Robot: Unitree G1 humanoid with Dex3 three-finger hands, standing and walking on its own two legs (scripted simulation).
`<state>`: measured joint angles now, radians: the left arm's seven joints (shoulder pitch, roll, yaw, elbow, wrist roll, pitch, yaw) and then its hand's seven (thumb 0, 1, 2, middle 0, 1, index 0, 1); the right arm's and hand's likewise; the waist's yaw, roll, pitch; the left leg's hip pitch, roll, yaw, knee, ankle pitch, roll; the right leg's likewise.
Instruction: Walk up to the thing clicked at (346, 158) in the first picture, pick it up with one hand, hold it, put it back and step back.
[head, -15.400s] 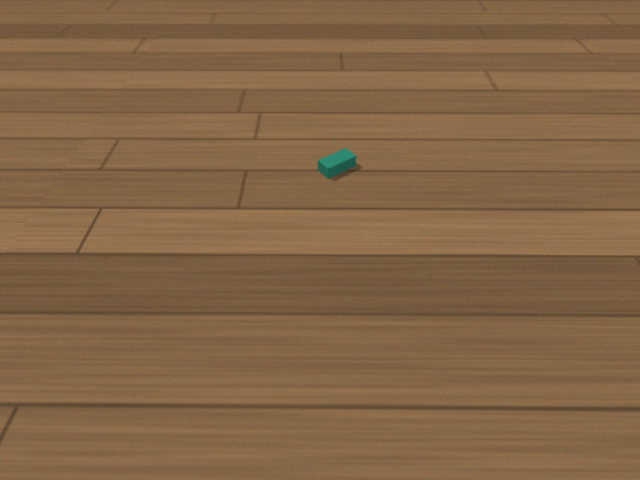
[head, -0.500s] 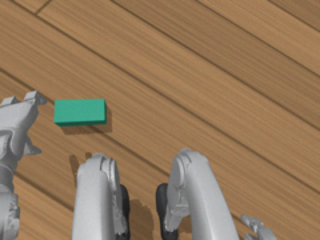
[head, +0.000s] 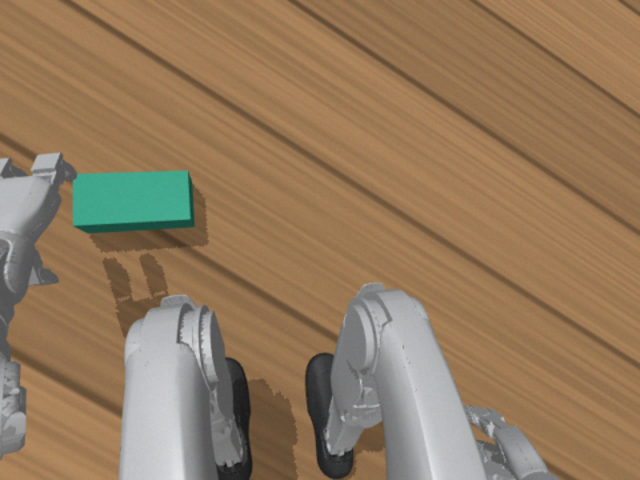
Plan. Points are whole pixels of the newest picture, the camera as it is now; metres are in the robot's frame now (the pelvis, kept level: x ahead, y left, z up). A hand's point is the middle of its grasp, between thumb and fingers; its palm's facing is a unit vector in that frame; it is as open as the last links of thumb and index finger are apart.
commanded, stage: rise first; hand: left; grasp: from above
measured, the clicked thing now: (137, 202) +0.49 +0.27 -0.34
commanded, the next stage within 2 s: approach in 0.74 s
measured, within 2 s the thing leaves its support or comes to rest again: neither
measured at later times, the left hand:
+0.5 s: hand (52, 225) +0.41 +0.33 -0.20, palm faces -0.45 -0.07 -0.89, open 14.3 cm
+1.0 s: hand (70, 215) +0.43 +0.32 -0.21, palm faces -0.46 -0.04 -0.89, open 14.3 cm
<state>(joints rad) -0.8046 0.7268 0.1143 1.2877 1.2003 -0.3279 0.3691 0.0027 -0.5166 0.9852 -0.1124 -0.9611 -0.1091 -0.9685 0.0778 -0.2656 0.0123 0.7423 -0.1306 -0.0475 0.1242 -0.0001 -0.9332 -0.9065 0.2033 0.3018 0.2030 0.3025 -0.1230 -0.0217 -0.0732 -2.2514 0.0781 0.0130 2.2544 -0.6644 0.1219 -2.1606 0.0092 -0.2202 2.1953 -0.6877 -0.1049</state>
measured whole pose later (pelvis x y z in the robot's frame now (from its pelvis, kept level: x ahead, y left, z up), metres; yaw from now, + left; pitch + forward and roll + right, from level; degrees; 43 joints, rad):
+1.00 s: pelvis +0.00 +0.00 -0.02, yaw -2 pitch +36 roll -9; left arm -0.88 0.78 0.05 1.33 1.24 -0.29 0.41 0.00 -0.56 1.02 -0.08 -1.01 -0.08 -1.02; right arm 0.11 -0.27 0.06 0.73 -0.14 -0.07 0.13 0.00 -0.93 -0.90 0.20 0.30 0.20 0.30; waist -0.17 -0.04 -0.03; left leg -2.31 0.09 -0.01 2.34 -0.68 0.13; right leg -2.21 0.02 -0.25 2.26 -0.69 -0.11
